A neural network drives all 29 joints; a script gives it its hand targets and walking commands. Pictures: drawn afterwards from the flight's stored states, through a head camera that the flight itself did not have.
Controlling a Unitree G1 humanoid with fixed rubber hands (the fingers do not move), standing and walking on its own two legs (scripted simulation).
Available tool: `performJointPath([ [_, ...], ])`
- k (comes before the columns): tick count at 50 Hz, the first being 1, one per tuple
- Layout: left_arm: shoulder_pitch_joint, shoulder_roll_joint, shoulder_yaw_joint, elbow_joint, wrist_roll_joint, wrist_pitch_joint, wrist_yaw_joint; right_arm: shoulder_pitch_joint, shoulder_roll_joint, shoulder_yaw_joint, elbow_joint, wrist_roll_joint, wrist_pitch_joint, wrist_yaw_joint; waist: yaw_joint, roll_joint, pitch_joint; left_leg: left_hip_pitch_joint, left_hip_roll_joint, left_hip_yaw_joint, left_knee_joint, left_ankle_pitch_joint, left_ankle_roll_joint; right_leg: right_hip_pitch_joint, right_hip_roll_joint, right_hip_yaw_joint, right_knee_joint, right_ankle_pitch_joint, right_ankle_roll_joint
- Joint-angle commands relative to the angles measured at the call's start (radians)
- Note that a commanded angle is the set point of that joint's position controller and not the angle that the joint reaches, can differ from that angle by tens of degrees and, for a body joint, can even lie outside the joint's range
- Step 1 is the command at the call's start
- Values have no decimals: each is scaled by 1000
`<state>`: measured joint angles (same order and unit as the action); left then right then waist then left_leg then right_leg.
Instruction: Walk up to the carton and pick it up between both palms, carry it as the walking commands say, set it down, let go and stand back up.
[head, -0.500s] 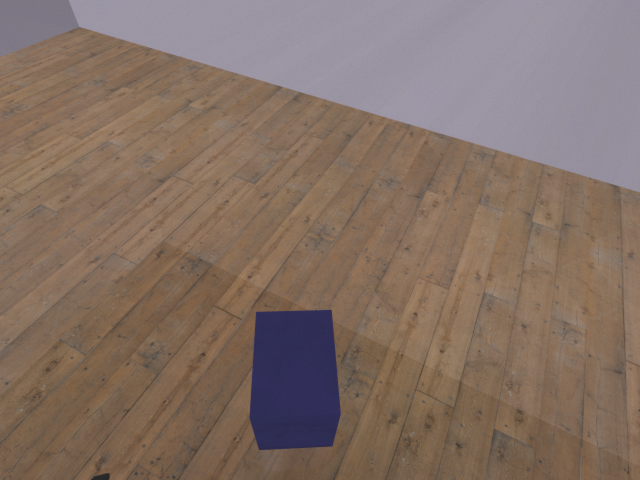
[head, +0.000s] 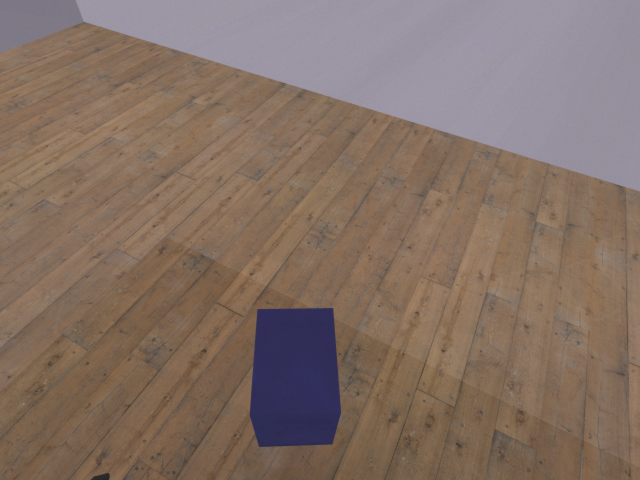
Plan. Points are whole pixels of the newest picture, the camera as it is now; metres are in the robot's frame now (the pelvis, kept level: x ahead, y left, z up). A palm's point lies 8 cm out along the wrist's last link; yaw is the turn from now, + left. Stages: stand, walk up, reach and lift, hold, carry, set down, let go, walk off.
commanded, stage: walk up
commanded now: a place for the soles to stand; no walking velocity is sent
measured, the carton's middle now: (295, 378) +0.49 +0.06 -0.61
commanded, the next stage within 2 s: none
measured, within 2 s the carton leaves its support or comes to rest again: neither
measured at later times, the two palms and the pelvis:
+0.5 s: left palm out of the picture +0.09 +0.31 -0.12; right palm out of the picture +0.07 -0.32 -0.09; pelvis +0.00 +0.00 +0.00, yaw +0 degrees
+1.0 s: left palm out of the picture +0.08 +0.31 -0.11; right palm out of the picture +0.07 -0.33 -0.10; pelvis +0.00 -0.01 +0.00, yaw +2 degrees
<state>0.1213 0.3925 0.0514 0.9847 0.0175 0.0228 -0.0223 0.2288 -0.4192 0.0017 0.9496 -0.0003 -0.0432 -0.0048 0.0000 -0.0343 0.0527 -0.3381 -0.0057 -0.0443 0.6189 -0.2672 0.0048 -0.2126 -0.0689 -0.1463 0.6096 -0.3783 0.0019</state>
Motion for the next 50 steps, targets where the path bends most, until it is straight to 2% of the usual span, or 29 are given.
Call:
performJointPath([
  [1, -26, 220, 67, -92, -4, -11, 7, -22, -197, -54, -70, -20, -12, -27, 34, -12, -116, -67, 24, -100, -24, 254, 65, 152, -132, 123, -137, 48, -122],
  [5, -52, 236, 66, -89, -8, -5, 6, 3, -208, -59, -46, -14, -10, -22, 21, -17, -79, 8, 37, -81, -30, 290, 73, 91, -131, 93, -93, 51, -100],
  [7, -76, 197, 65, -89, -9, -4, 1, 3, -227, -64, -57, -22, -10, -24, 8, 29, -73, 8, 73, -172, -93, 230, 95, 42, -76, 85, -68, 1, -83],
  [10, -38, 196, 59, -83, -13, -9, -2, -32, -239, -56, -57, -16, -14, -24, 33, 106, -71, -15, 97, -229, -147, 173, 110, 54, -51, 88, -85, -65, -73],
  [12, -58, 197, 63, -85, -9, -10, 3, -37, -231, -58, -70, -33, -14, -28, 43, 99, -47, -56, 113, -290, -165, 125, 128, 44, -43, 99, -63, -82, -64],
  [14, -64, 196, 61, -91, -3, -13, 0, -41, -220, -56, -69, -35, -16, -23, 25, 72, -8, -78, 87, -224, -139, 176, 95, 38, -61, 103, -138, -74, -77],
  [16, -61, 232, 72, -88, -3, -18, -2, -17, -209, -54, -50, -24, -11, -16, 20, -18, -48, -71, 41, -107, -81, 183, 46, 108, -115, 122, -202, -96, -104],
  [18, -16, 237, 61, -76, -7, -18, 4, -45, -183, -52, -57, -18, -11, -16, 37, -20, -81, -39, 1, -33, -3, 208, 45, 110, -176, 156, -220, 48, -128],
  [19, -70, 227, 60, -81, -5, -18, 4, -15, -168, -43, -39, -14, -11, -20, 22, -75, -87, -36, 9, -16, -7, 203, 34, 142, -193, 116, -180, 112, -136],
  [21, -64, 221, 69, -84, 0, -10, 4, -6, -181, -52, -51, -22, -12, -19, 24, -90, -73, -17, 13, -46, 7, 268, 43, 117, -167, 93, -136, 183, -125],
  [22, -68, 237, 74, -96, -5, -6, 8, 7, -201, -57, -34, -20, -9, -20, 22, -42, -60, -3, 24, -15, -6, 316, 45, 115, -169, 67, -123, 200, -113],
  [23, -44, 238, 78, -100, -15, -4, 8, 2, -209, -59, -45, -17, -11, -20, 18, -41, -104, 5, 26, -76, -13, 347, 68, 129, -137, 80, -77, 217, -97],
  [25, -55, 215, 67, -115, -15, 0, 6, 11, -217, -55, -53, -23, -11, -24, 28, 77, -99, 45, 56, -95, -41, 392, 85, 87, -108, 54, -7, 149, -88],
  [26, -89, 199, 62, -114, -8, 3, 2, 23, -229, -54, -48, -25, -20, -31, 2, 52, -85, 79, 113, -265, -112, 365, 131, 4, -45, 48, 54, 90, -52],
  [27, -73, 178, 64, -117, -15, 9, 1, 51, -264, -67, -52, -23, -24, -34, -4, 132, -112, 113, 188, -430, -192, 307, 184, -36, 13, 80, 92, -65, -36],
  [28, -64, 177, 59, -108, -12, 7, 2, 37, -259, -68, -61, -33, -23, -33, -3, 190, -111, 115, 212, -478, -247, 235, 207, -58, 22, 103, 87, -170, -26],
  [29, -36, 177, 56, -91, -19, 8, 2, -18, -267, -63, -71, -36, -24, -37, 28, 160, -91, 72, 214, -468, -253, 167, 220, -55, 21, 155, 42, -186, -33],
  [30, -12, 171, 48, -69, -16, -2, 0, -67, -253, -54, -82, -28, -17, -37, 46, 153, -22, -14, 184, -406, -249, 107, 199, -26, 16, 140, 4, -132, -31],
  [31, 6, 184, 64, -74, -13, -10, 2, -92, -208, -46, -97, -28, -15, -34, 76, 86, -57, -62, 158, -343, -198, 160, 157, 74, -4, 165, -87, -68, -56],
  [33, -13, 232, 69, -41, -5, -22, 7, -94, -178, -46, -72, -11, -13, -21, 57, -3, -55, -84, 16, -86, -5, 189, 45, 113, -152, 226, -248, 9, -120],
  [34, -29, 241, 63, -61, 0, -23, 2, -60, -174, -47, -63, -14, -12, -20, 35, 9, -45, -40, -14, -17, 13, 122, 22, 63, -211, 243, -261, 27, -151],
  [36, -97, 248, 65, -83, 2, -19, 1, 6, -181, -48, -40, -23, -7, -21, -10, -74, -25, 28, -3, -17, -30, 48, 29, 11, -193, 181, -208, 50, -144],
  [39, -83, 209, 56, -82, -7, -11, 4, 13, -206, -53, -28, -27, -21, -21, 10, 23, -115, 115, 66, -132, -54, 395, 82, 41, -77, 69, -62, 141, -58],
  [41, -61, 191, 72, -82, -17, -10, 1, -4, -205, -45, -43, -26, -24, -24, 22, 21, -136, 70, 126, -261, -104, 331, 137, 64, -34, 103, -6, 109, -37],
  [42, -67, 186, 57, -76, -17, -4, 3, -26, -212, -48, -51, -26, -24, -27, 35, 39, -127, 44, 132, -273, -130, 292, 131, 73, -40, 102, -25, 41, -41],
  [44, -31, 193, 56, -69, -13, -6, 1, -80, -223, -48, -60, -28, -16, -30, 56, 47, -56, -47, 91, -241, -144, 120, 108, 79, -46, 134, -115, -73, -63],
  [45, -34, 201, 63, -57, -4, -9, 0, -61, -207, -52, -62, -24, -17, -26, 39, 41, -49, -57, 80, -206, -147, 98, 87, 86, -57, 150, -154, -92, -75],
  [46, -61, 204, 55, -61, -4, -13, 2, -67, -193, -45, -50, -25, -19, -25, 33, -27, -5, -76, 50, -155, -116, 155, 66, 67, -89, 138, -192, -65, -87],
  [50, -80, 231, 69, -80, -9, -13, 9, -16, -184, -53, -33, -18, -17, -18, 14, -5, -73, 3, 22, -77, -52, 315, 45, 110, -120, 103, -151, 82, -92],
])
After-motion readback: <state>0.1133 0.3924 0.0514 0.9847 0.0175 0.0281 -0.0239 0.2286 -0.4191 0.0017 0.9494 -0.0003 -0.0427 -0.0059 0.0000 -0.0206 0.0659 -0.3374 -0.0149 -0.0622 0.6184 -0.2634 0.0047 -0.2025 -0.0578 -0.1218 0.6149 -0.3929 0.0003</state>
